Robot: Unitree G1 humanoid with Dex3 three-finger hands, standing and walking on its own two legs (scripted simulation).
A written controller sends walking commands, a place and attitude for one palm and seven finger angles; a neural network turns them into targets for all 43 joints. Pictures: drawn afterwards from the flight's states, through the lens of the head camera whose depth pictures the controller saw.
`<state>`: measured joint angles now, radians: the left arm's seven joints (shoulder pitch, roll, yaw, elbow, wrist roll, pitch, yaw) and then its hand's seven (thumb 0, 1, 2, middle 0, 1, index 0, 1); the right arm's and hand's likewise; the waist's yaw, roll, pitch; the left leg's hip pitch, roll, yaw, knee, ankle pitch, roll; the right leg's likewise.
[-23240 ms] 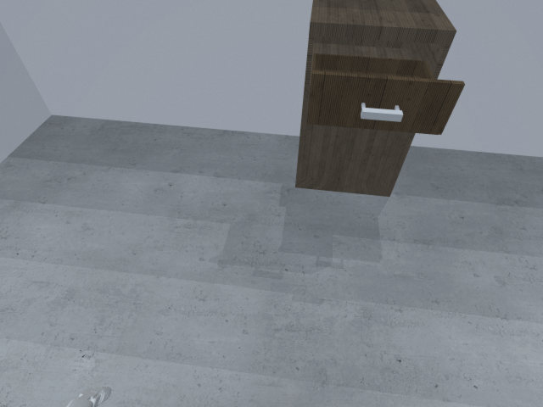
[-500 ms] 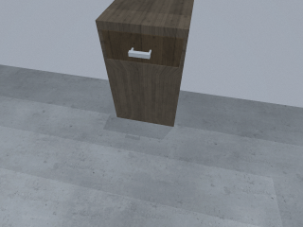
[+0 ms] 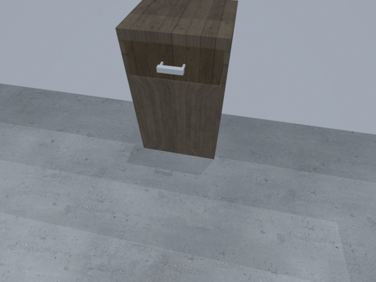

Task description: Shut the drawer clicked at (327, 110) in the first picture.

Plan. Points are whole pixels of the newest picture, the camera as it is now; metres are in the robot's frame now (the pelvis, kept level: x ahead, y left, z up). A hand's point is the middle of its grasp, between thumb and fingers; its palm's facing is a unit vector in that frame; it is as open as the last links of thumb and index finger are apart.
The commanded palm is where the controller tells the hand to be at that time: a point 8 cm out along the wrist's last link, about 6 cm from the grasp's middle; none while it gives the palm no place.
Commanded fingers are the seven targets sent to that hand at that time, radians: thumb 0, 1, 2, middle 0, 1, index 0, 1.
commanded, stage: look to check the result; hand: left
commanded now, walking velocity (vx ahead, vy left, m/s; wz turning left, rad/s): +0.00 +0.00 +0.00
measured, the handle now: (171, 67) +0.99 +0.12 -0.09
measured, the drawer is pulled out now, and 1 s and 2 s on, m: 0.00 0.00 0.00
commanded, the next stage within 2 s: stand and wait in 1.80 s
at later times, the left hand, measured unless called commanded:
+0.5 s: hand out of the picture +0.01 +0.19 -0.17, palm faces +0.02 -0.98 -0.22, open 7.4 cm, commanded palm none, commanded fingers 0.00 0.90 0.90 -0.20 -0.30 -0.20 -0.30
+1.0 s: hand out of the picture +0.02 +0.20 -0.17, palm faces +0.01 -0.97 -0.24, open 7.4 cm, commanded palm none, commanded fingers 0.00 0.90 0.90 -0.20 -0.30 -0.20 -0.30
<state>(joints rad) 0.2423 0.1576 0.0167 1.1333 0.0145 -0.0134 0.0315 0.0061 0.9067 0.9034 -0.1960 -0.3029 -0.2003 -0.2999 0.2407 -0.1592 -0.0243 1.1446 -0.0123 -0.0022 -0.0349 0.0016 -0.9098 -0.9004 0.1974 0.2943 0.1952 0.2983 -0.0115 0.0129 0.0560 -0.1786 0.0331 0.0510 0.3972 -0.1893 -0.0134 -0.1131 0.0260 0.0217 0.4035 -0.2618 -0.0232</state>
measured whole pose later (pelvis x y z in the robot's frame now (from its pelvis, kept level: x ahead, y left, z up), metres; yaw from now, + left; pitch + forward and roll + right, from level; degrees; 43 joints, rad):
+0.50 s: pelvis +0.00 +0.00 +0.00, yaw +0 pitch -2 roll +0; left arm 0.24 0.18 0.02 1.14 0.01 -0.02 0.03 0.01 0.91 0.90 -0.20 -0.30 -0.20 -0.30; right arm 0.23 -0.17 -0.02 1.15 -0.01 0.00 -0.03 0.00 -0.91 -0.90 0.20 0.29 0.20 0.30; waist -0.01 0.01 0.06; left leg -0.17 0.03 0.05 0.39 -0.18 -0.01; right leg -0.10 0.03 0.02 0.38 -0.25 -0.02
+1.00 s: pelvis +0.00 +0.01 +0.00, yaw +0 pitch -2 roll +0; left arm 0.22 0.20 0.02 1.14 0.02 -0.01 0.02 0.01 0.91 0.90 -0.20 -0.30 -0.20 -0.30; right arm 0.22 -0.19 -0.02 1.15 -0.01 -0.01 -0.03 0.00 -0.91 -0.90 0.20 0.29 0.20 0.30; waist -0.01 0.01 0.06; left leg -0.17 0.02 0.05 0.37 -0.17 0.00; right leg -0.10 0.02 0.02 0.37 -0.24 -0.01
